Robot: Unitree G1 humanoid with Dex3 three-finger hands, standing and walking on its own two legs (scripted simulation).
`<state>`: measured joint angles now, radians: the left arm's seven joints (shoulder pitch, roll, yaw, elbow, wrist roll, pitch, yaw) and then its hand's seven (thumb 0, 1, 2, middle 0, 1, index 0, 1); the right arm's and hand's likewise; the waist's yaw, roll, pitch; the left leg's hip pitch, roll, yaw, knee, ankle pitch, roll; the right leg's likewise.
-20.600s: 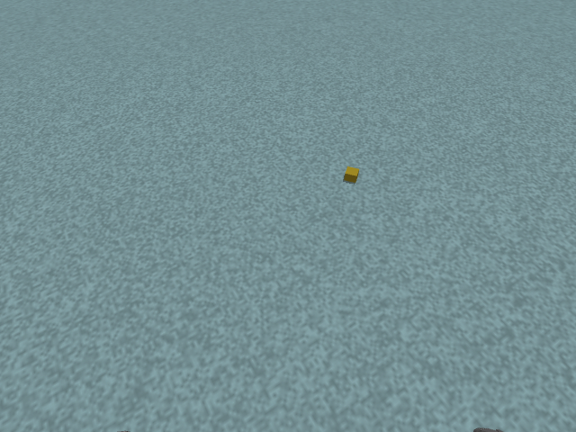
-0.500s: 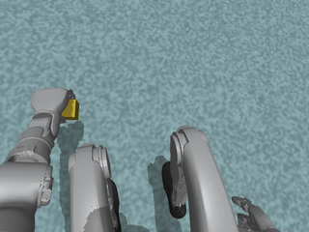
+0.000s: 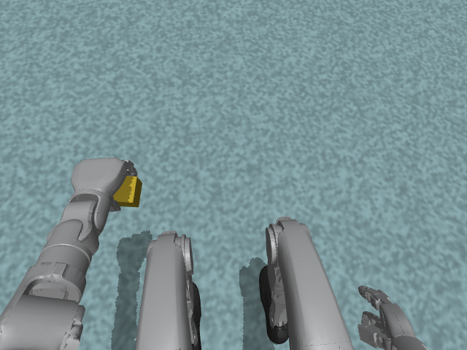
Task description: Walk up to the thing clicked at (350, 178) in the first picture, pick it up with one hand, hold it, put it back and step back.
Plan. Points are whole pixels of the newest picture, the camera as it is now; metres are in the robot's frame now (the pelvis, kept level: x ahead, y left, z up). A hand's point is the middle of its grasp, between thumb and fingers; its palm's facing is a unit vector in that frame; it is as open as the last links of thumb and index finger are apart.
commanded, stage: lift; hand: left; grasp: from above
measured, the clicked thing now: (123, 191) +0.41 +0.21 -0.15
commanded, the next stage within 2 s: hold in 1.06 s
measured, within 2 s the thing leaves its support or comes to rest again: neither
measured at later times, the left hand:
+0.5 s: hand (49, 167) +0.37 +0.23 +0.10, palm faces -0.43 -0.06 -0.90, open 8.0 cm
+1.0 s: hand out of the picture +0.38 +0.23 +0.20, palm faces -0.44 -0.07 -0.89, open 8.0 cm
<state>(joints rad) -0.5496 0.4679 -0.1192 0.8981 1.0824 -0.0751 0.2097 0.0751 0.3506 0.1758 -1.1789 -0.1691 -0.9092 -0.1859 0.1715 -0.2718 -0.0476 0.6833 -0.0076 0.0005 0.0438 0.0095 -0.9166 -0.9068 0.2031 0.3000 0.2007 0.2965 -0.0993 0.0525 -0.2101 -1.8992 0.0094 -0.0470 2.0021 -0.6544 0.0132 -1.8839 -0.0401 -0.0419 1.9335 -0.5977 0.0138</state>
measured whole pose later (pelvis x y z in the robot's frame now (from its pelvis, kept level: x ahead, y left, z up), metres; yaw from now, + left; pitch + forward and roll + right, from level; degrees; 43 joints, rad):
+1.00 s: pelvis +0.07 +0.00 +0.27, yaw +0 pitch +10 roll -1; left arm -0.31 0.40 -0.19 0.81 1.01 -0.03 0.13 0.07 0.33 0.20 -1.22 -0.14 -0.93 -0.18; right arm 0.26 -0.24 -0.04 0.72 0.05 0.02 -0.05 0.01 -0.92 -0.91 0.20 0.30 0.20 0.30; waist -0.05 0.03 -0.09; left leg -0.66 0.03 0.03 0.89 -0.40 0.01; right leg -0.68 -0.01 0.00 0.84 -0.35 0.02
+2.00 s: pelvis +0.08 +0.00 +0.31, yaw -1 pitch +3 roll +0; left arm -0.23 0.41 -0.19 0.64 0.99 -0.05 -0.03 0.09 0.36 0.16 -1.23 -0.11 -0.93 -0.11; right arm 0.22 -0.25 -0.03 0.67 0.07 0.07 -0.06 0.01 -0.91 -0.90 0.20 0.30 0.20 0.30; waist -0.01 0.05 -0.04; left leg -0.33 0.02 0.05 0.57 -0.29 0.00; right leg -0.37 -0.01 0.02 0.58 -0.25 0.01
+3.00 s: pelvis +0.09 +0.00 +0.31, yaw -1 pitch +1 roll +0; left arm -0.20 0.41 -0.20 0.56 0.99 -0.04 -0.05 0.09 0.38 0.14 -1.24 -0.08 -0.93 -0.08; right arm 0.19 -0.25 -0.03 0.66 0.08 0.11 -0.07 0.01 -0.91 -0.90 0.20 0.30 0.20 0.30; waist 0.01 0.05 -0.01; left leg -0.24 0.01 0.05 0.47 -0.26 0.00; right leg -0.28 -0.02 0.02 0.48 -0.22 0.01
